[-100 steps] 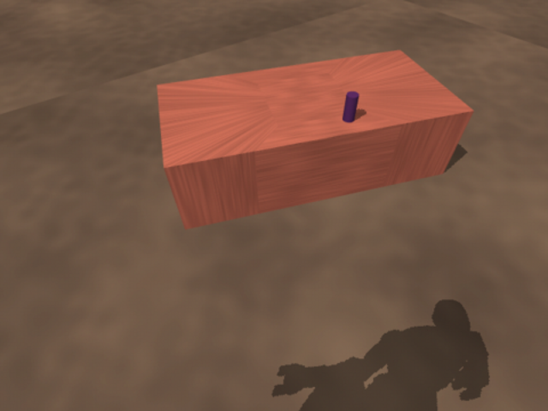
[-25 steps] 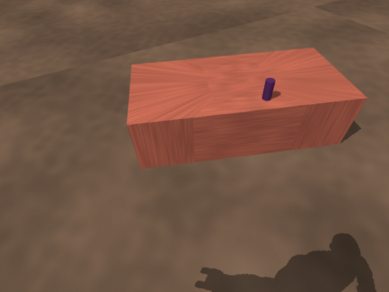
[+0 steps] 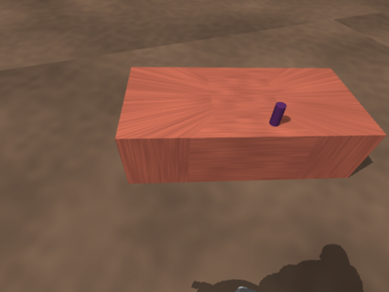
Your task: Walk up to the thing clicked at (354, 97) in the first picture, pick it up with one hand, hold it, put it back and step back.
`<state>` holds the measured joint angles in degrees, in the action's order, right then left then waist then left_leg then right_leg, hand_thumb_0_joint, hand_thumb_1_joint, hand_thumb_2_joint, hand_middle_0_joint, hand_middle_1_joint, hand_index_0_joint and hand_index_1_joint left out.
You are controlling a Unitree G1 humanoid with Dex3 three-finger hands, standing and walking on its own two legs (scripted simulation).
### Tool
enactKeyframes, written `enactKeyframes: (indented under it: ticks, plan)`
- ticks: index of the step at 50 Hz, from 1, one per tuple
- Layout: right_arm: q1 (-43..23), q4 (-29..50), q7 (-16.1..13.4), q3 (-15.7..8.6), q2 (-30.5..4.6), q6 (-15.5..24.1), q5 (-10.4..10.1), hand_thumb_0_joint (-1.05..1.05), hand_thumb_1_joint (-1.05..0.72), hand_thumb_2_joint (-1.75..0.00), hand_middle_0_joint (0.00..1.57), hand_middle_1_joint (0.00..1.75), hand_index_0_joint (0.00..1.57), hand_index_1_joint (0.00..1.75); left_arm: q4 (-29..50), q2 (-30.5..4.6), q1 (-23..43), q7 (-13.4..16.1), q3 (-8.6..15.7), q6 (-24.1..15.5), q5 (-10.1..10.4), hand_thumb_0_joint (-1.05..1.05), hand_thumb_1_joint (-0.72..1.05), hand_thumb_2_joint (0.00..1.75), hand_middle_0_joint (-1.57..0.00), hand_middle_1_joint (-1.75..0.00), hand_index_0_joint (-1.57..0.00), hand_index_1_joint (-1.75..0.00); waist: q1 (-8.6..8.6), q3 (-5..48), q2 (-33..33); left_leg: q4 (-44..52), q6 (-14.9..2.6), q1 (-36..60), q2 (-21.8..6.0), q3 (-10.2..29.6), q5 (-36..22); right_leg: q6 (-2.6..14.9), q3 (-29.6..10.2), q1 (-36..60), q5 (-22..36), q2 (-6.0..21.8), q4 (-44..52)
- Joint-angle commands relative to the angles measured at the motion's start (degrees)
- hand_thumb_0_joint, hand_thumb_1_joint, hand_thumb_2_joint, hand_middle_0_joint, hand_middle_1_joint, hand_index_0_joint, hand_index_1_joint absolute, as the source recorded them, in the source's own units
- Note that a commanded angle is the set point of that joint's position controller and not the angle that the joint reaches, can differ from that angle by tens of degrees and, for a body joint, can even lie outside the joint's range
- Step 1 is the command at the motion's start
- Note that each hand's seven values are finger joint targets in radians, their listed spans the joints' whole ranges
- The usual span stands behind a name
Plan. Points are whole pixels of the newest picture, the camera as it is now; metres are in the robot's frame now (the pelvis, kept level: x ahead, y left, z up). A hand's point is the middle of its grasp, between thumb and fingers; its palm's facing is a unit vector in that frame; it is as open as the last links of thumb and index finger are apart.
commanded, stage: walk up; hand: right
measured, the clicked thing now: (277, 114) +1.02 -0.39 -0.31
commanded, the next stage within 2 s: none
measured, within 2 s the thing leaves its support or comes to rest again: neither
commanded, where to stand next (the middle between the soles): +0.58 -0.17 m, yaw +8 degrees
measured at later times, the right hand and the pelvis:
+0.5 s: hand (338, 234) +0.32 -0.35 -0.13, palm faces -0.17 +0.89 -0.43, open 7.4 cm; pelvis +0.20 -0.09 -0.01, yaw +5 degrees
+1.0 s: hand (358, 197) +0.44 -0.47 -0.15, palm faces -0.15 +0.90 -0.41, open 7.4 cm; pelvis +0.36 -0.19 +0.00, yaw +7 degrees
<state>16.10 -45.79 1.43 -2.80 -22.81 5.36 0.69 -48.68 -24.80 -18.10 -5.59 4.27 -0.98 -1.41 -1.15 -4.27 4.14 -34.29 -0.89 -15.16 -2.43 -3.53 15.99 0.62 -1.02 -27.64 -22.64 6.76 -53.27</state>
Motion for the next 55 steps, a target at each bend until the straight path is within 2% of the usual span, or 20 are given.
enactKeyframes:
  ticks: [1,5,6,7,8,10,13,18,22,23,25,26,31,36,41,42,43,44,49,55]
  plan:
    - [-2.39,4.16,-0.41,-6.62,-19.6,1.73,-0.14,0.0,-0.9,-0.9,0.2,0.3,0.2,0.3,3.31,-10.31,-3.02,-0.38,4.34,-1.39,-0.55,0.0,0.9,0.9,-0.2,-0.3,-0.2,-0.3,-1.1,0.87,-16.03,17.5,-10.32,-9.71,-11.7,11.25,18.28,0.45,3.65,8.05,7.55,0.05,10.02]
    - [-4.76,4.12,-0.57,-5.42,-15.64,0.36,0.66,0.0,-0.9,-0.9,0.2,0.3,0.2,0.3,0.6,-12.98,-10.7,-0.03,6.56,-1.66,-1.27,0.0,0.9,0.9,-0.2,-0.3,-0.2,-0.3,-6.45,2.68,-4.21,0.25,-6.24,-21.03,-5.94,5.21,26.63,0.67,7.52,24.45,3.94,-4.41,14.07]
    - [-4.44,4.46,-0.72,-4.08,-11.52,0.11,0.74,0.0,-0.9,-0.9,0.2,0.3,0.2,0.3,0.18,-16.27,-14.55,0.62,7.55,-2.26,-1.91,0.0,0.9,0.9,-0.2,-0.3,-0.2,-0.3,-9.06,1.19,9.65,-18.57,-4.01,-28.21,0.13,-0.41,25.33,3.45,-4.27,26.73,-11.35,1.21,25.89]
    - [-4.47,5.28,-1.18,-2.58,-8.35,0.11,-0.13,0.0,-0.9,-0.9,0.2,0.3,0.2,0.3,2.63,-19.67,-14.22,1.39,7.64,-3.19,-1.73,0.0,0.9,0.9,-0.2,-0.3,-0.2,-0.3,-9.39,-0.99,17.49,-35.68,-1.93,-35.22,6.05,1.5,18.53,8.1,-29.82,23.51,-28.0,13.17,41.41]
    - [-3.4,4.6,-1.73,-3.82,-12.42,0.15,-0.13,0.0,-0.9,-0.9,0.2,0.3,0.2,0.3,4.86,-20.97,-7.23,1.75,6.84,-3.48,-0.87,0.0,0.9,0.9,-0.2,-0.3,-0.2,-0.3,-5.64,-2.23,10.98,-38.6,-1.71,-33.15,2.22,8.67,14.8,12.58,-38.76,19.16,-29.9,18.54,46.79]
    - [0.37,0.47,-1.48,-4.37,-15.59,0.53,-0.91,0.0,-0.9,-0.9,0.2,0.3,0.2,0.3,5.58,-18.34,-1.09,2.32,6.01,-3.63,-0.19,0.0,0.9,0.9,-0.2,-0.3,-0.2,-0.3,-1.87,-2.77,3.92,-34.99,-1.49,-27.72,-2.17,9.31,7.56,12.57,-27.2,14.42,-21.77,14.65,42.04]
    - [3.86,-2.34,-0.6,-3.68,-13.83,0.88,-0.74,0.0,-0.9,-0.9,0.2,0.3,0.2,0.3,4.91,-14.91,-0.28,2.49,5.05,-3.71,-0.08,0.0,0.9,0.9,-0.2,-0.3,-0.2,-0.3,-0.82,0.06,7.27,-23.02,-0.53,-20.83,-3.22,5.25,7.14,12.92,-11.69,15.57,-2.37,10.02,37.04]
    - [-0.23,-0.02,0.21,-3.18,-11.52,0.73,-0.28,0.0,-0.9,-0.9,0.2,0.3,0.2,0.3,5.79,-14.63,-2.79,2.36,4.4,-3.56,-0.1,0.0,0.9,0.9,-0.2,-0.3,-0.2,-0.3,-2.74,2.57,5.73,-8.96,-0.37,-14.29,-0.91,0.2,1.93,12.69,-4.89,18.7,11.01,9.17,33.4]
    - [6.28,-1.63,-0.41,-4.18,-11.7,1.52,-0.44,0.0,-0.9,-0.9,0.2,0.3,0.2,0.3,7.72,-12.66,0.75,2.12,2.65,-2.5,0.31,0.0,0.9,0.9,-0.2,-0.3,-0.2,-0.3,2.84,5.21,-1.4,3.01,-1.41,7.02,2.75,-3.82,-6.99,9.25,2.7,8.41,13.32,6.04,21.8]
    - [10.65,-2.63,-1.17,-5.18,-14.18,1.75,-0.15,0.0,-0.9,-0.9,0.2,0.3,0.2,0.3,8.01,-10.28,-0.71,2.2,1.75,-2.4,0.33,0.0,0.9,0.9,-0.2,-0.3,-0.2,-0.3,5.09,7.95,-6.99,5.03,-3.01,16.87,1.86,0.39,-3.02,7.31,5.23,3.08,16.14,2.84,10.94]
    - [14.84,0.05,-2.56,-7.3,-23.19,2.08,0.55,0.0,-0.9,-0.9,0.2,0.3,0.2,0.3,8.53,-8.59,-3.18,2.5,1.9,-1.76,0.56,0.0,0.9,0.9,-0.2,-0.3,-0.2,-0.3,5.92,9.74,-15.71,19.16,-12.93,23.06,-23.53,45.73,17.13,1.86,2.05,-16.15,-7.87,-6.61,-12.96]
    - [11.93,0.5,-2.41,-7.5,-23.17,1.73,-1.43,0.0,-0.9,-0.9,0.2,0.3,0.2,0.3,7.76,-14.74,-1.28,3.01,3.12,-1.09,0.09,0.0,0.9,0.9,-0.2,-0.3,-0.2,-0.3,5.6,6.85,-7.73,19.34,-16.74,17.21,-25.31,44.77,18.08,1.91,-4.23,-15.29,-7.9,-2.89,-16.27]
    - [3.43,1.43,-1.96,-4.84,-17.29,2.18,-0.63,0.0,-0.9,-0.9,0.2,0.3,0.2,0.3,3.76,-11.55,-4.69,1.7,3.42,-0.77,0.31,0.0,0.9,0.9,-0.2,-0.3,-0.2,-0.3,0.55,-0.71,-11.61,17.15,-12.04,-0.95,-14.03,15.25,0.65,0.04,-1.94,-5.51,1.96,1.43,-6.75]
    - [1.9,2.13,-1.28,-5.77,-19.9,2.25,0.06,0.0,-0.9,-0.9,0.2,0.3,0.2,0.3,4.99,-9.99,1.05,0.03,3.59,-0.99,0.12,0.0,0.9,0.9,-0.2,-0.3,-0.2,-0.3,1.42,0.61,-15.45,16.16,-11.16,-4.92,-12.59,10.2,9.32,0.33,1.43,2.81,6.65,0.49,10.1]
    - [1.38,1.93,-1.11,-3.9,-14.39,0.34,0.76,0.0,-0.9,-0.9,0.2,0.3,0.2,0.3,0.21,-13.25,-9.22,1.07,5.91,-2.17,-0.55,0.0,0.9,0.9,-0.2,-0.3,-0.2,-0.3,-4.92,5.38,-0.69,-7.82,-6.15,-17.8,-5.72,2.85,17.55,1.56,5.53,26.54,1.25,-5.46,19.33]
    - [1.56,2.78,-1.14,-2.11,-9.08,0.31,0.5,0.0,-0.9,-0.9,0.2,0.3,0.2,0.3,-0.21,-18.08,-13.96,1.98,7.22,-2.85,-1.16,0.0,0.9,0.9,-0.2,-0.3,-0.2,-0.3,-7.66,3.65,15.26,-28.86,-3.15,-27.49,0.35,-2.74,14.41,4.94,-14.33,29.06,-16.06,5.79,30.72]
    - [-0.74,3.76,-1.73,-2.34,-10.77,0.1,-0.23,0.0,-0.9,-0.9,0.2,0.3,0.2,0.3,2.48,-20.47,-10.7,2.32,6.56,-3.33,-0.6,0.0,0.9,0.9,-0.2,-0.3,-0.2,-0.3,-6.78,1.53,15.44,-35.9,-1.13,-33.8,3.57,2.42,15.04,11.46,-36.78,24.36,-22.24,16.98,43.33]
    - [-1.78,2.7,-2.11,-3.46,-15.09,-0.05,0.01,0.0,-0.9,-0.9,0.2,0.3,0.2,0.3,3.97,-20.51,-5.44,2.45,6.16,-3.21,0.4,0.0,0.9,0.9,-0.2,-0.3,-0.2,-0.3,-4.5,-2.05,6.84,-36.4,-0.96,-31.24,-1.47,7.94,12.2,14.74,-36.68,17.42,-25.42,19.04,43.85]
    - [5.49,-3.05,-0.12,-3.53,-14.25,0.19,-0.31,0.0,-0.9,-0.9,0.2,0.3,0.2,0.3,3.93,-14.74,-0.46,3.04,4.18,-3.56,0.72,0.0,0.9,0.9,-0.2,-0.3,-0.2,-0.3,-0.34,-0.53,6.54,-21.76,-0.38,-17.99,-3.19,3.71,5.59,12.87,-11.49,11.28,-3.21,9.24,36.95]
    - [0.93,-0.69,0.96,-3.48,-12.49,0.19,0.11,0.0,-0.9,-0.9,0.2,0.3,0.2,0.3,5.68,-15.29,-0.69,2.84,3.79,-3.72,0.68,0.0,0.9,0.9,-0.2,-0.3,-0.2,-0.3,-1.41,1.23,4.2,-7.07,-0.39,-11.47,-1.38,0.92,0.84,12.66,-8.91,13.05,-2.74,10.48,36.16]
